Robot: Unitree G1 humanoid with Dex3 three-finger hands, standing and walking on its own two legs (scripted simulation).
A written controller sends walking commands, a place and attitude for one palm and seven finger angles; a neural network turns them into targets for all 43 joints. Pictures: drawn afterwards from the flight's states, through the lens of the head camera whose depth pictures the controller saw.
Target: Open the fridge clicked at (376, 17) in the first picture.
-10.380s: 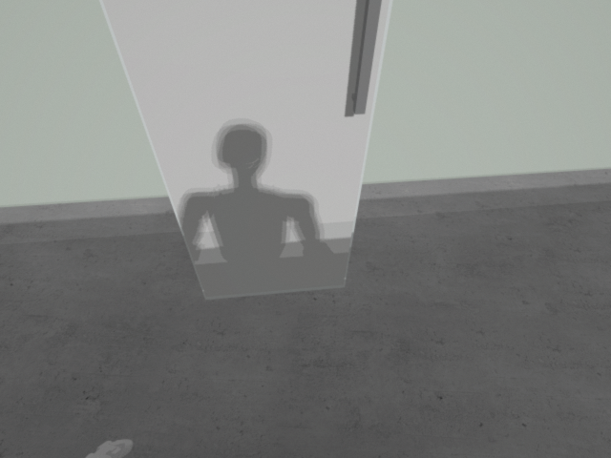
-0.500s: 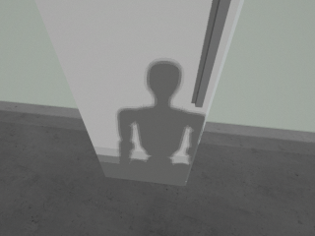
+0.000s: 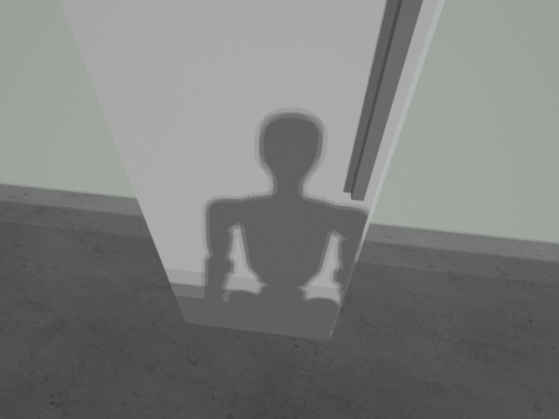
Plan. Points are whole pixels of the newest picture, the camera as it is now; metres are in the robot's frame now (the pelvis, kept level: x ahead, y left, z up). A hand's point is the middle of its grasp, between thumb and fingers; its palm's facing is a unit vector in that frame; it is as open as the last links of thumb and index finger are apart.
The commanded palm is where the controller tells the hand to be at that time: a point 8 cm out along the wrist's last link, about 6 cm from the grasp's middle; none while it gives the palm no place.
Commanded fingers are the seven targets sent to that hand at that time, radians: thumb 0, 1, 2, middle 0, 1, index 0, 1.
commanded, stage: look again from close up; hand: right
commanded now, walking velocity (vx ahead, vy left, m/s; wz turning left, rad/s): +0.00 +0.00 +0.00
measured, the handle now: (381, 94) +0.49 -0.10 +0.25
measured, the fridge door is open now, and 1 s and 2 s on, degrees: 0 0 0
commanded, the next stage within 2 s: raise the hand to about handle height in 0.52 s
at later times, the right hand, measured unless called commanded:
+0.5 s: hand out of the picture +0.03 -0.19 -0.17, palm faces +0.00 +0.98 -0.22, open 7.3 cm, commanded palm none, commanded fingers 0.00 -0.90 -0.90 0.20 0.30 0.20 0.30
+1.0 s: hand (431, 405) +0.17 -0.18 -0.01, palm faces +0.07 +1.00 -0.03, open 8.3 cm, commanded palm +0.13 -0.25 +0.01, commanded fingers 0.00 -0.43 -0.70 0.23 0.60 0.23 0.60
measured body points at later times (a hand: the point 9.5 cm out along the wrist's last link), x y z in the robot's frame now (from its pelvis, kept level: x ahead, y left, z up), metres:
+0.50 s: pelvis +0.01 +0.00 +0.01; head +0.02 +0.00 +0.46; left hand +0.06 +0.25 -0.14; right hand +0.03 -0.24 -0.15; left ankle -0.02 +0.12 -0.73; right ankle +0.03 -0.09 -0.73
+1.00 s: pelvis -0.03 +0.03 -0.05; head -0.02 +0.02 +0.40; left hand +0.16 +0.28 -0.10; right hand +0.16 -0.23 +0.00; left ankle -0.02 +0.12 -0.73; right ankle +0.03 -0.09 -0.73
